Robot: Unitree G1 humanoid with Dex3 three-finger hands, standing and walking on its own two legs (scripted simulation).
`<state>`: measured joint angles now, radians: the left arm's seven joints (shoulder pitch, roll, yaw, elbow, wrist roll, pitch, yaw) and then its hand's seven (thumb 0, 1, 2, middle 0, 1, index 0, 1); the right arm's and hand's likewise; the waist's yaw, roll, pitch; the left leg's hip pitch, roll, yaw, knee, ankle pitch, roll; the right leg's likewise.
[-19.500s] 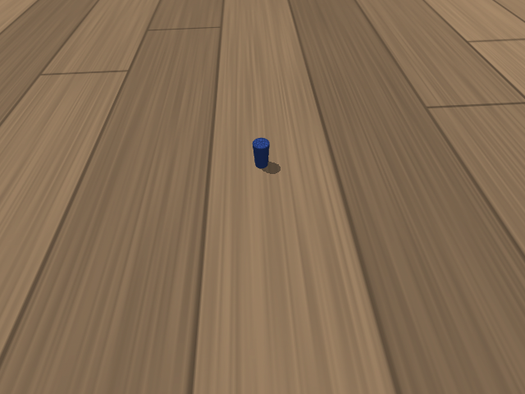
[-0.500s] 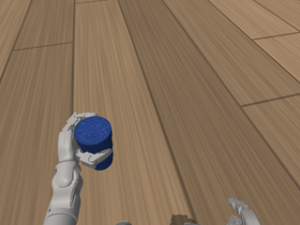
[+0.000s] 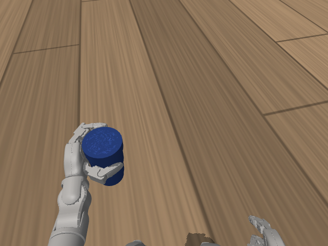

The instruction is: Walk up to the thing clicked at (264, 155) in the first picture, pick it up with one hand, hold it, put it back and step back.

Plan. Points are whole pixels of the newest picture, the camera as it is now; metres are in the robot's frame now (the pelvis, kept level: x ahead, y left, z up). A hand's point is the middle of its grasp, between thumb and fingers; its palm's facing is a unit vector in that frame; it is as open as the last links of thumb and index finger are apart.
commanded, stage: hold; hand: left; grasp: from the side
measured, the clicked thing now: (107, 159) +0.33 +0.16 +0.01
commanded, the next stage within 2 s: crouch in 0.66 s
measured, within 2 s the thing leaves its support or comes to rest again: neither
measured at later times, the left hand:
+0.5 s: hand (103, 155) +0.32 +0.16 +0.05, palm faces +0.14 -0.99 -0.03, open 11.8 cm
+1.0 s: hand (104, 157) +0.32 +0.17 +0.02, palm faces +0.19 -0.98 +0.01, open 11.8 cm
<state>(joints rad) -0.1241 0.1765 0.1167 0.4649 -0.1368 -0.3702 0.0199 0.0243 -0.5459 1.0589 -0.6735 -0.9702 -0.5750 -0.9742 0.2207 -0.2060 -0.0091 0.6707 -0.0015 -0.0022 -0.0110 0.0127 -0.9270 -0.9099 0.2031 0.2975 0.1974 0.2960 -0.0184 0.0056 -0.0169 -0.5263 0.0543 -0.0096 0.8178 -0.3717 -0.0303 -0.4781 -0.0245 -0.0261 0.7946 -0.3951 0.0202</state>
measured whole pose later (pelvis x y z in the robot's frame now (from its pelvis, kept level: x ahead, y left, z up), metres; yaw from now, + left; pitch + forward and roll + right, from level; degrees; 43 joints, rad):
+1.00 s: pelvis +0.00 +0.00 +0.00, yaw +0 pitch +6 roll -1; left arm -0.14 0.15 0.14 0.52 -0.14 -0.41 0.04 0.02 -0.55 1.06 -0.68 -0.97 -0.58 -0.97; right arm 0.21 -0.21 -0.01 0.68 -0.01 -0.01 0.00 0.01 -0.91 -0.91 0.20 0.30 0.20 0.30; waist -0.02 0.00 -0.02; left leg -0.58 0.05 -0.01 0.85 -0.38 -0.03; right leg -0.53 -0.02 -0.03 0.83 -0.40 0.02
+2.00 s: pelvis -0.08 +0.00 -0.36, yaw -5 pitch +30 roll -5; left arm -0.63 0.42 0.51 1.12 -0.08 -0.81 -0.07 0.02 -0.54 1.05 -0.67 -0.97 -0.57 -0.98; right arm 0.06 -0.25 0.03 0.76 -0.13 0.01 0.10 0.01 -0.94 -0.92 0.20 0.30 0.20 0.30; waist -0.12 -0.04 -0.10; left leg -2.11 0.05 -0.14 2.23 -0.65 -0.05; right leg -2.04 0.01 -0.04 2.20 -0.69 0.02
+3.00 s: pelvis -0.08 +0.01 -0.44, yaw -11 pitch +21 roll -10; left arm -0.60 0.59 0.59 1.20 -0.09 -0.89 -0.07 0.02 -0.54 1.05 -0.67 -0.97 -0.57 -0.98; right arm -0.06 -0.30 0.24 0.69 -0.24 0.05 0.13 0.00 -0.94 -0.91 0.21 0.30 0.20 0.30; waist -0.19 -0.14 0.14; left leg -2.27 0.02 -0.29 2.56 -0.68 -0.07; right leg -2.16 0.06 -0.12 2.44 -0.68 0.06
